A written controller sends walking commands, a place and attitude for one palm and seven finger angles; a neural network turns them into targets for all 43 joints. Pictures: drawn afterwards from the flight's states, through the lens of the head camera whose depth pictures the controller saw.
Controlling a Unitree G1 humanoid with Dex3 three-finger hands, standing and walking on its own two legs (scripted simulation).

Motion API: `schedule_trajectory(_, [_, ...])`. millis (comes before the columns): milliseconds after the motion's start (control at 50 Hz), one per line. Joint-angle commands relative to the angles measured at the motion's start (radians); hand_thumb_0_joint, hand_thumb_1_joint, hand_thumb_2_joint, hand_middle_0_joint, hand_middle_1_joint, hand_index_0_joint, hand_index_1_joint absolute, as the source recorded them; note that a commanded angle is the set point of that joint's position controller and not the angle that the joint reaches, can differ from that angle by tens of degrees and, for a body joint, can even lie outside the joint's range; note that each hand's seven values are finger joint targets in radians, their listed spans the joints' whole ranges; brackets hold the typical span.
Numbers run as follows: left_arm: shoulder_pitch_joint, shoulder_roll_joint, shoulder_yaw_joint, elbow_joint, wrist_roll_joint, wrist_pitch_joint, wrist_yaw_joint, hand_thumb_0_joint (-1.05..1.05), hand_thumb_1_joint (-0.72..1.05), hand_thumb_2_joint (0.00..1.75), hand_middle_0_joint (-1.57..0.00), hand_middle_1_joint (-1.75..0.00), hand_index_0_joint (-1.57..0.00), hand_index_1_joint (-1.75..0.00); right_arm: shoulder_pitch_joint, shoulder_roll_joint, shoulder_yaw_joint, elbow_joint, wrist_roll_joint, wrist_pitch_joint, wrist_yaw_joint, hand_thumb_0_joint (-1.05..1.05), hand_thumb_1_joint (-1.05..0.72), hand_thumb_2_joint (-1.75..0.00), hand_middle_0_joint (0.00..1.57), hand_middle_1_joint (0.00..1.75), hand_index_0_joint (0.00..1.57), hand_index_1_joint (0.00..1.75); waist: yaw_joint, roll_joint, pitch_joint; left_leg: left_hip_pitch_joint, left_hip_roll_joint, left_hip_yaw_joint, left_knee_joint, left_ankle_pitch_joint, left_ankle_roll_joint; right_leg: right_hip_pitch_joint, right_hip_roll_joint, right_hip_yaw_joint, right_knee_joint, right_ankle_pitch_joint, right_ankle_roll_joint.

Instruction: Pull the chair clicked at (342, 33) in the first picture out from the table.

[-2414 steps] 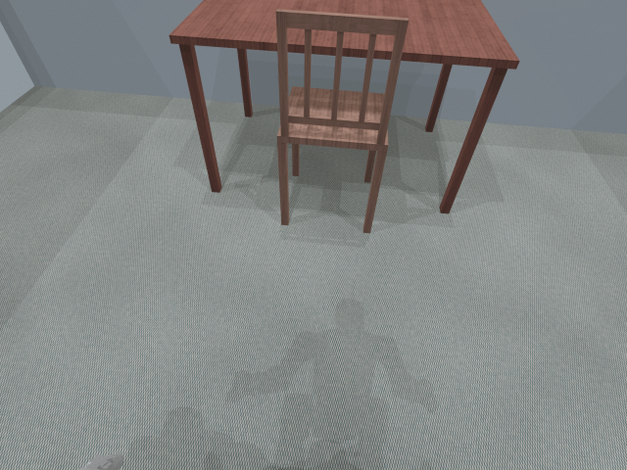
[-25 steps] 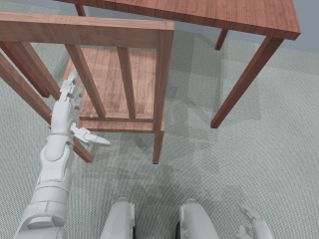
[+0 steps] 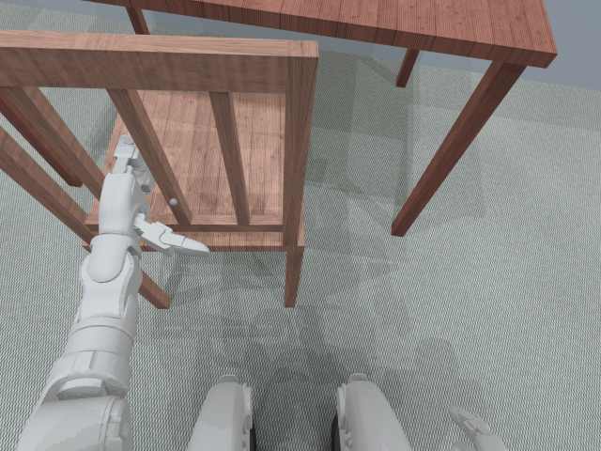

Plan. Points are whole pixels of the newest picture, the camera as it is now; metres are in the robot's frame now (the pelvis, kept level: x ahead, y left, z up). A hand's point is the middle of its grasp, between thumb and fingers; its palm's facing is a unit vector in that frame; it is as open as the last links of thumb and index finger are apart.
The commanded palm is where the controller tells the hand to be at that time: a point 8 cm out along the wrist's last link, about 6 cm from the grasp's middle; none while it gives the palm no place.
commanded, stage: push the fingers through the gap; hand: left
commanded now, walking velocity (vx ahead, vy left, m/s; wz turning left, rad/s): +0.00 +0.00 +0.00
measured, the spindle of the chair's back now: (160, 168) +0.47 +0.18 +0.04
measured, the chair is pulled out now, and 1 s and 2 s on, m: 0.15 0.15 0.18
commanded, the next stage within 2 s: hook a spindle and tug to test in 0.22 s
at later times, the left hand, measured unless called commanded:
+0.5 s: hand (174, 208) +0.42 +0.16 +0.02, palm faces +0.01 -1.00 -0.05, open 16.6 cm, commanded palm +0.40 +0.20 +0.03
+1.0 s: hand (177, 199) +0.43 +0.16 +0.02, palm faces +0.02 -1.00 -0.03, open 9.3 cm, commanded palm +0.41 +0.19 +0.03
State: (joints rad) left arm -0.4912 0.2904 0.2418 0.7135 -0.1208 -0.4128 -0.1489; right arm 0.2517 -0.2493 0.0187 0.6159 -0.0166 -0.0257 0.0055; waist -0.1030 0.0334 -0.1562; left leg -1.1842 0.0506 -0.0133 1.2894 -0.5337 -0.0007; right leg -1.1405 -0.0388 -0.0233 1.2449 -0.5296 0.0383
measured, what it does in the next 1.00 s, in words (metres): stands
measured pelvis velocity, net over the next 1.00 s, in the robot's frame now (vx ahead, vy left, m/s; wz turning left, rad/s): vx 0.00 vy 0.00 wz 0.00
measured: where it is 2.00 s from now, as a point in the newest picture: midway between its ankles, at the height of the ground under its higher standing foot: outside the picture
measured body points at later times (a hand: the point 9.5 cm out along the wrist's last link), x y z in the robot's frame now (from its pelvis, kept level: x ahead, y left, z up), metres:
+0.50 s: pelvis +0.00 -0.01 +0.00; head +0.13 +0.00 +0.43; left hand +0.41 +0.21 +0.03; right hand +0.11 -0.27 -0.12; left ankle +0.03 +0.12 -0.62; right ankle +0.03 -0.15 -0.62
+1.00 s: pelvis +0.00 +0.00 +0.00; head +0.13 +0.01 +0.43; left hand +0.43 +0.21 +0.03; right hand +0.10 -0.26 -0.12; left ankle +0.03 +0.12 -0.62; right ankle +0.03 -0.15 -0.62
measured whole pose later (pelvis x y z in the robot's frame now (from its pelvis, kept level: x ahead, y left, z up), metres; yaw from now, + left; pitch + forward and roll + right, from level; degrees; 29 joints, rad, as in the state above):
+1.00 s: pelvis +0.00 +0.00 +0.00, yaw +0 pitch +25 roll -2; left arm -0.51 0.27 0.24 0.74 -0.12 -0.43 -0.11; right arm 0.25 -0.25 0.02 0.61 -0.02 -0.02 0.01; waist -0.11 0.03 -0.15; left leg -1.19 0.05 -0.02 1.29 -0.53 0.00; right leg -1.15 -0.04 -0.02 1.25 -0.53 0.04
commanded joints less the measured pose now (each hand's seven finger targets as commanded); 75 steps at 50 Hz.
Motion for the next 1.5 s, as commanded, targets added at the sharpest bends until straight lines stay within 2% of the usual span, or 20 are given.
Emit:
schedule_trajectory(0, [-0.304,0.135,0.024,-0.194,-0.011,-0.071,0.007,0.0,-0.5,0.3,-0.06,-0.08,-0.06,-0.08,0.072,-0.164,-0.067,-0.091,0.003,-0.028,-0.018,0.0,-0.9,-0.9,0.2,0.3,0.2,0.3,-0.018,0.021,-0.435,0.38,-0.026,-0.027,-0.165,0.299,0.006,0.165,0.045,-0.035,-0.157,0.224,-0.064])
schedule_trajectory(20, [-0.34,0.127,0.014,-0.224,-0.01,-0.082,0.012,0.0,-0.5,0.3,-0.06,-0.08,-0.06,-0.08,0.069,-0.159,-0.066,-0.091,0.0,-0.03,-0.018,0.0,-0.9,-0.9,0.2,0.3,0.2,0.3,-0.019,0.054,-0.448,0.39,-0.029,-0.023,-0.162,0.303,0.006,0.164,0.044,-0.032,-0.158,0.228,-0.063])
schedule_trajectory(120, [-0.361,0.172,0.043,-0.263,0.012,-0.129,0.041,0.0,-0.5,0.3,-0.06,-0.08,-0.06,-0.08,0.071,-0.156,-0.067,-0.083,-0.009,-0.032,-0.019,0.0,-0.9,-0.9,0.2,0.3,0.2,0.3,-0.006,0.091,-0.495,0.435,-0.027,-0.028,-0.153,0.346,-0.001,0.161,0.042,-0.03,-0.137,0.25,-0.067])
schedule_trajectory(140, [-0.349,0.146,0.024,-0.256,0.013,-0.129,0.043,0.0,-0.5,0.3,-0.06,-0.08,-0.06,-0.08,0.071,-0.153,-0.067,-0.082,-0.01,-0.031,-0.017,0.0,-0.9,-0.9,0.2,0.3,0.2,0.3,-0.011,0.088,-0.497,0.443,-0.027,-0.027,-0.151,0.364,0.0,0.164,0.042,-0.031,-0.138,0.265,-0.066])
schedule_trajectory(200, [-0.259,0.154,0.043,-0.201,0.012,-0.107,0.039,0.0,-0.5,0.3,-0.06,-0.08,-0.06,-0.08,0.072,-0.157,-0.067,-0.09,-0.009,-0.023,-0.013,0.0,-0.9,-0.9,0.2,0.3,0.2,0.3,0.001,0.056,-0.486,0.404,-0.031,-0.015,-0.152,0.359,0.004,0.203,0.044,-0.026,-0.145,0.286,-0.066])
schedule_trajectory(300, [-0.253,0.163,0.057,-0.153,-0.003,-0.076,0.013,0.0,-0.5,0.3,-0.06,-0.08,-0.06,-0.08,0.059,-0.158,-0.063,-0.099,0.001,-0.013,-0.017,0.0,-0.9,-0.9,0.2,0.3,0.2,0.3,-0.002,-0.001,-0.421,0.309,-0.038,0.003,-0.154,0.277,0.013,0.236,0.042,-0.014,-0.164,0.261,-0.062])
schedule_trajectory(420, [-0.319,0.16,0.041,-0.256,-0.019,-0.123,0.0,0.0,-0.5,0.3,-0.17,-0.41,-0.17,-0.41,0.056,-0.151,-0.065,-0.096,-0.001,-0.029,-0.024,0.0,-0.9,-0.9,0.2,0.3,0.2,0.3,-0.008,0.041,-0.487,0.359,-0.039,0.003,-0.14,0.311,0.015,0.247,0.042,-0.005,-0.159,0.293,-0.061])
schedule_trajectory(460, [-0.334,0.17,0.045,-0.217,-0.014,-0.128,-0.002,0.0,-0.5,0.3,-0.2,-0.52,-0.2,-0.52,0.054,-0.153,-0.063,-0.082,-0.002,-0.03,-0.027,0.0,-0.9,-0.9,0.2,0.3,0.2,0.3,-0.018,0.013,-0.452,0.327,-0.038,-0.001,-0.136,0.278,0.015,0.232,0.041,-0.005,-0.161,0.264,-0.059])
schedule_trajectory(540, [-0.381,0.141,0.014,-0.159,-0.003,-0.116,-0.011,0.0,-0.5,0.3,-0.27,-0.74,-0.27,-0.74,0.058,-0.157,-0.064,-0.07,-0.001,-0.033,-0.03,0.0,-0.9,-0.9,0.2,0.3,0.2,0.3,-0.033,0.04,-0.423,0.328,-0.037,-0.005,-0.132,0.243,0.014,0.167,0.039,-0.012,-0.159,0.21,-0.061])
schedule_trajectory(600, [-0.357,0.159,0.038,-0.161,-0.011,-0.102,-0.012,0.0,-0.5,0.3,-0.32,-0.9,-0.32,-0.9,0.06,-0.163,-0.066,-0.077,0.0,-0.033,-0.029,0.0,-0.9,-0.9,0.2,0.3,0.2,0.3,-0.018,0.052,-0.46,0.357,-0.037,-0.008,-0.137,0.266,0.013,0.177,0.041,-0.016,-0.159,0.219,-0.064])
schedule_trajectory(720, [-0.307,0.176,0.062,-0.197,-0.013,-0.094,0.002,0.0,-0.16,0.44,-0.43,-1.23,-0.43,-1.23,0.059,-0.156,-0.064,-0.094,-0.001,-0.026,-0.023,0.0,-0.9,-0.9,0.2,0.3,0.2,0.3,0.001,0.031,-0.507,0.355,-0.037,-0.006,-0.139,0.333,0.012,0.237,0.041,-0.014,-0.143,0.298,-0.061])
schedule_trajectory(800, [-0.331,0.143,0.028,-0.197,-0.005,-0.097,0.014,0.0,0.06,0.54,-0.5,-1.45,-0.5,-1.45,0.061,-0.155,-0.065,-0.091,0.0,-0.026,-0.021,0.0,-0.9,-0.9,0.2,0.3,0.2,0.3,-0.021,0.021,-0.458,0.356,-0.033,-0.012,-0.145,0.294,0.012,0.193,0.045,-0.022,-0.153,0.249,-0.061])
schedule_trajectory(880, [-0.338,0.107,-0.004,-0.192,-0.001,-0.097,0.016,0.0,0.28,0.64,-0.5,-1.45,-0.5,-1.45,0.067,-0.156,-0.068,-0.085,-0.003,-0.025,-0.019,0.0,-0.9,-0.9,0.2,0.3,0.2,0.3,-0.025,0.038,-0.457,0.377,-0.031,-0.015,-0.149,0.292,0.009,0.17,0.045,-0.026,-0.157,0.234,-0.063])
schedule_trajectory(1020, [-0.316,0.102,-0.025,-0.22,0.018,-0.101,0.027,0.0,0.68,0.8,-0.5,-1.45,-0.5,-1.45,0.076,-0.156,-0.07,-0.087,-0.005,-0.017,-0.009,0.0,-0.9,-0.9,0.2,0.3,0.2,0.3,-0.015,0.087,-0.479,0.444,-0.024,-0.031,-0.16,0.358,-0.002,0.147,0.046,-0.037,-0.144,0.252,-0.069])
schedule_trajectory(1100, [-0.297,0.08,-0.043,-0.224,0.024,-0.096,0.041,0.0,0.9,0.9,-0.5,-1.45,-0.5,-1.45,0.08,-0.155,-0.074,-0.09,-0.006,-0.011,-0.006,0.0,-0.9,-0.9,0.2,0.3,0.2,0.3,-0.02,0.07,-0.476,0.449,-0.021,-0.031,-0.16,0.369,0.0,0.149,0.048,-0.04,-0.145,0.26,-0.069])
schedule_trajectory(1140, [-0.319,0.078,-0.046,-0.215,0.025,-0.094,0.043,0.0,0.9,0.9,-0.5,-1.45,-0.5,-1.45,0.079,-0.156,-0.074,-0.083,-0.005,-0.006,-0.007,0.0,-0.9,-0.9,0.2,0.3,0.2,0.3,-0.03,0.053,-0.458,0.43,-0.023,-0.03,-0.156,0.352,0.003,0.149,0.047,-0.038,-0.151,0.259,-0.066])
schedule_trajectory(1220, [-0.249,0.086,-0.034,-0.218,0.026,-0.096,0.036,0.0,0.9,0.9,-0.5,-1.45,-0.5,-1.45,0.078,-0.154,-0.073,-0.095,-0.004,-0.002,-0.005,0.0,-0.9,-0.9,0.2,0.3,0.2,0.3,-0.008,0.056,-0.472,0.428,-0.027,-0.022,-0.16,0.377,0.003,0.183,0.045,-0.035,-0.148,0.288,-0.069])
schedule_trajectory(1360, [-0.202,0.089,-0.028,-0.229,0.013,-0.081,0.022,0.0,0.9,0.9,-0.5,-1.45,-0.5,-1.45,0.069,-0.15,-0.072,-0.102,-0.001,0.008,-0.005,0.0,-0.9,-0.9,0.2,0.3,0.2,0.3,-0.008,0.042,-0.451,0.406,-0.029,-0.011,-0.158,0.389,0.007,0.212,0.043,-0.029,-0.153,0.326,-0.066])
schedule_trajectory(1440, [-0.117,0.104,-0.008,-0.266,0.002,-0.074,0.013,0.0,0.9,0.9,-0.5,-1.45,-0.5,-1.45,0.062,-0.149,-0.074,-0.118,0.002,0.01,-0.002,0.0,-0.9,-0.9,0.2,0.3,0.2,0.3,0.012,0.035,-0.473,0.414,-0.029,-0.005,-0.159,0.425,0.006,0.249,0.043,-0.025,-0.149,0.368,-0.066])
schedule_trajectory(1480, [-0.053,0.072,-0.034,-0.296,-0.004,-0.07,0.009,0.0,0.9,0.9,-0.5,-1.45,-0.5,-1.45,0.058,-0.143,-0.074,-0.131,0.003,0.011,0.002,0.0,-0.9,-0.9,0.2,0.3,0.2,0.3,0.022,0.044,-0.481,0.435,-0.027,-0.003,-0.168,0.456,0.004,0.265,0.043,-0.027,-0.151,0.387,-0.067])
